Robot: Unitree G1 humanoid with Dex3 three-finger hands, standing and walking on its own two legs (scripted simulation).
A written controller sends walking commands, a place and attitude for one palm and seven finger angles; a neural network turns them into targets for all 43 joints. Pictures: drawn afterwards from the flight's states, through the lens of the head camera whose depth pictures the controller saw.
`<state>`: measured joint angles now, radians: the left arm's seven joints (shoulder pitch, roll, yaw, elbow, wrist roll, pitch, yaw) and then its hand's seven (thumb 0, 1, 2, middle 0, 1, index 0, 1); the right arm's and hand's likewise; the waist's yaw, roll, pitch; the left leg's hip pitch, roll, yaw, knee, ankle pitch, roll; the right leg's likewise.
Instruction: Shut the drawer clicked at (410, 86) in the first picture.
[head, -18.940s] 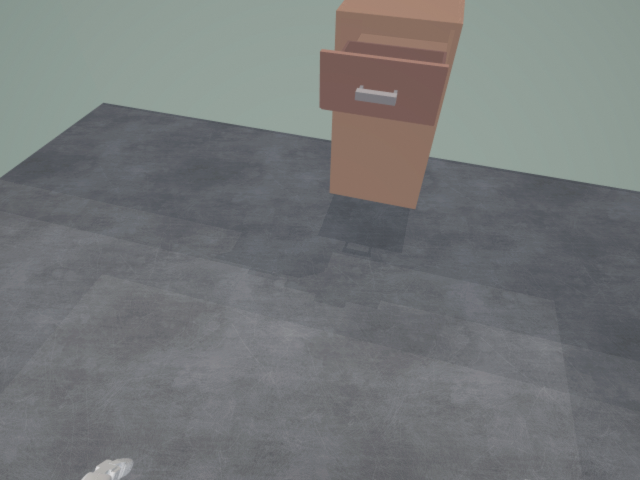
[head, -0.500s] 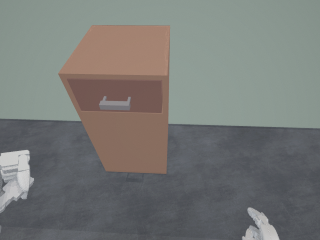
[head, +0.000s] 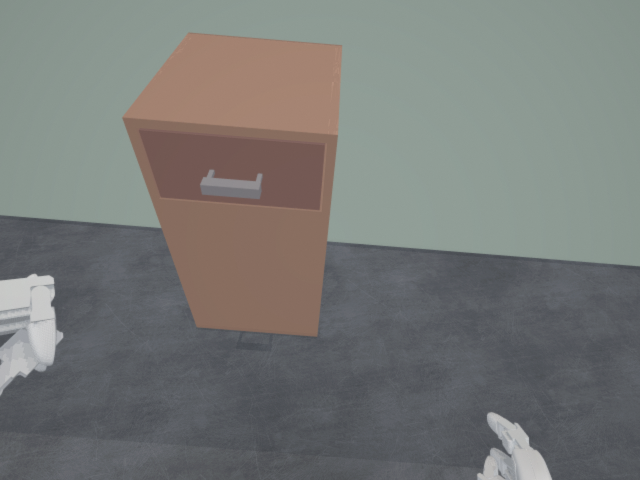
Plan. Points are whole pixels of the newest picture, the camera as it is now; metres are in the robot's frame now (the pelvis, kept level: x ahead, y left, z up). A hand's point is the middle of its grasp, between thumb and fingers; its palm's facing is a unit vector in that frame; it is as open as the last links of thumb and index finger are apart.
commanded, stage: step back with the hand held close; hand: left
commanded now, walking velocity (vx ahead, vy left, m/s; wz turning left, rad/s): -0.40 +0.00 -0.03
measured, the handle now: (233, 181) +0.69 +0.20 -0.06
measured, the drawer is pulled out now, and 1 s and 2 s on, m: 0.00 0.00 0.00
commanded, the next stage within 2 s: stop stepping back and stand still in 0.62 s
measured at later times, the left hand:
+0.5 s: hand out of the picture +0.12 +0.26 +0.20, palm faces +0.46 -0.78 -0.43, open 3.3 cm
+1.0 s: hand out of the picture +0.02 +0.22 +0.17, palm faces +0.33 -0.85 -0.41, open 3.2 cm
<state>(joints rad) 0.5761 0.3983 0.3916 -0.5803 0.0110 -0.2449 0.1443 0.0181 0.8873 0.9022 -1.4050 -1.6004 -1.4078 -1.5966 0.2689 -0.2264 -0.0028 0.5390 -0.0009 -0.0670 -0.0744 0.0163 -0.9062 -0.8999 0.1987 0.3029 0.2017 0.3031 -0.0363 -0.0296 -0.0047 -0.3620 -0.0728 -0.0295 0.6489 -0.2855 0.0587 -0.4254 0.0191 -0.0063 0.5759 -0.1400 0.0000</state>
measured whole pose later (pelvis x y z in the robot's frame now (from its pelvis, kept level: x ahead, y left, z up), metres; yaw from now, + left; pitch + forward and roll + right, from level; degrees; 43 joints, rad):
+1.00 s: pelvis -0.18 -0.02 +0.01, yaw -4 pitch -1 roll -2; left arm 0.63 0.38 0.39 -0.48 -0.07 -0.21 0.13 0.01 0.89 0.90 -1.40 -1.60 -1.41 -1.60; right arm 0.28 -0.28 -0.03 0.63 0.02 -0.07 -0.10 0.02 -0.91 -0.90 0.20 0.30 0.20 0.30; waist -0.04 0.02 -0.06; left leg -0.42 0.01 0.02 0.53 -0.10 0.03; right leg -0.11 0.03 -0.01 0.51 -0.39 0.00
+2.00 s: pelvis -0.25 +0.05 +0.02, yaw -3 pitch -1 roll -1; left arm 0.64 0.35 0.36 -0.51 -0.04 -0.20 0.13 0.02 0.89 0.90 -1.40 -1.60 -1.41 -1.60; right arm 0.23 -0.21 0.01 0.64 0.00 -0.12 -0.08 0.02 -0.91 -0.90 0.20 0.30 0.20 0.30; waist 0.00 0.02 0.00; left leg -0.30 0.02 0.03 0.48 -0.17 0.02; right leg -0.18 0.00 -0.03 0.45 -0.25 0.01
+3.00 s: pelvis -0.25 +0.04 +0.02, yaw -2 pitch -3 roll +0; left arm 0.18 0.22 0.01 1.11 0.01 0.00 0.01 0.01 0.91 0.90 -0.20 -0.31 -0.21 -0.31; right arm 0.19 -0.21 -0.02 1.14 -0.02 0.01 -0.01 0.01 -0.91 -0.90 0.20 0.30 0.20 0.30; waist -0.01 0.02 0.05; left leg -0.23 0.00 0.00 0.41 -0.13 0.00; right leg -0.13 -0.01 -0.05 0.43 -0.25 -0.01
